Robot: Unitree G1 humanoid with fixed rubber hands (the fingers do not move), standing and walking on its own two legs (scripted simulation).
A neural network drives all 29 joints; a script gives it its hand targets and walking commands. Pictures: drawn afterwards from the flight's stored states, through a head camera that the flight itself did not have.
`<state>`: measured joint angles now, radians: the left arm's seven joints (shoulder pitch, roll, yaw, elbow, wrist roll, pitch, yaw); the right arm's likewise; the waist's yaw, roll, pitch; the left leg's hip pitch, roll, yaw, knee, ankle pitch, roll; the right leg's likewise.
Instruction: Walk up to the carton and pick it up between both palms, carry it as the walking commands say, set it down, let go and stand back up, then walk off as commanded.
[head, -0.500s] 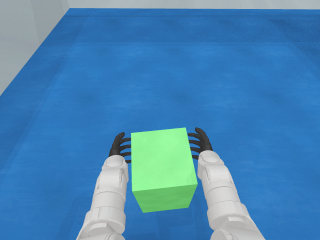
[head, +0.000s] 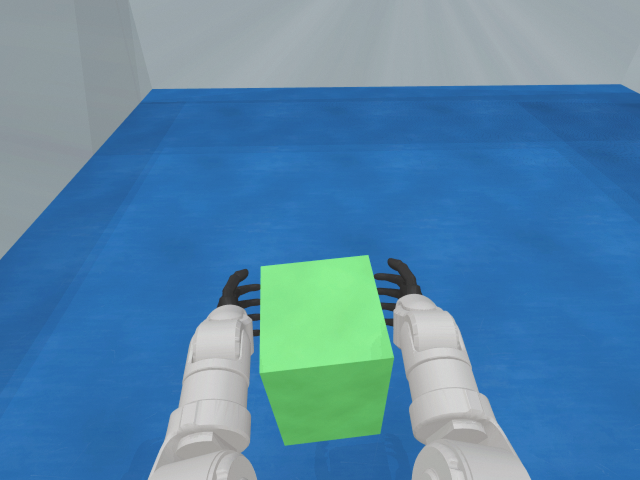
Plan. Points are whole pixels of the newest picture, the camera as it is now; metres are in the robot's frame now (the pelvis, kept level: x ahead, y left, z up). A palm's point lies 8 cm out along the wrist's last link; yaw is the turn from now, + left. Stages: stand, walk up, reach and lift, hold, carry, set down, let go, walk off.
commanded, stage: reach and lift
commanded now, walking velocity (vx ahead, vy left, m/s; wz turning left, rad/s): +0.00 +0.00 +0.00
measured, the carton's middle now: (324, 355) +0.31 +0.00 -0.01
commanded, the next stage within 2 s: hold in 1.04 s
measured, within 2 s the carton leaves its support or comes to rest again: neither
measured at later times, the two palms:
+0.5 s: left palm (234, 319) +0.32 +0.12 +0.06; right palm (410, 308) +0.33 -0.12 +0.07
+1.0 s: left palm (233, 329) +0.31 +0.12 +0.06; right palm (412, 315) +0.31 -0.12 +0.07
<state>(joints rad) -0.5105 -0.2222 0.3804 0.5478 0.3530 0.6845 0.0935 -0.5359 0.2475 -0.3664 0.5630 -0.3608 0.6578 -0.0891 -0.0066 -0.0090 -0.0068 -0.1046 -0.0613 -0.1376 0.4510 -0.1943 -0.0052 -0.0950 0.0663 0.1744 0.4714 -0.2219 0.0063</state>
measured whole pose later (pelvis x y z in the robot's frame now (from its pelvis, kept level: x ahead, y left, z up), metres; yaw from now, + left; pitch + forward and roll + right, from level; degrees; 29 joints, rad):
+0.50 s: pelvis +0.01 +0.00 +0.00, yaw +0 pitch -8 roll +0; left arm -0.47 -0.22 0.33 0.49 0.33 0.71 0.10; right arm -0.50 0.24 -0.31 0.52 -0.35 0.67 -0.08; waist -0.01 -0.01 0.00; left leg -0.09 -0.05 -0.12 0.41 -0.19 -0.01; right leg -0.09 0.06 0.17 0.44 -0.21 0.00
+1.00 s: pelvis +0.00 -0.01 +0.00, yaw +0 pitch -8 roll +0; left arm -0.45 -0.21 0.31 0.47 0.32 0.73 0.10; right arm -0.49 0.23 -0.29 0.51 -0.34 0.70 -0.08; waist -0.01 -0.01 -0.01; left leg -0.11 -0.05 -0.13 0.44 -0.18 -0.01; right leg -0.10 0.06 0.14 0.45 -0.21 0.00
